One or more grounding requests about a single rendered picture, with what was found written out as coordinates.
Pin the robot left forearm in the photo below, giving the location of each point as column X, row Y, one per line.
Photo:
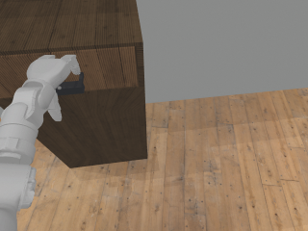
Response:
column 20, row 122

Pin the left robot hand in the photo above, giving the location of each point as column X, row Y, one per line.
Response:
column 53, row 71

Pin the left robot upper arm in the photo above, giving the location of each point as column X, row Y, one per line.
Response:
column 17, row 190

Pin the handle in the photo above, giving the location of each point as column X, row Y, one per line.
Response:
column 72, row 87

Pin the cabinet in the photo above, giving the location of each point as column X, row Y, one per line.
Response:
column 98, row 127

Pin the drawer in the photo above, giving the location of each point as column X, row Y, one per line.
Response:
column 103, row 68

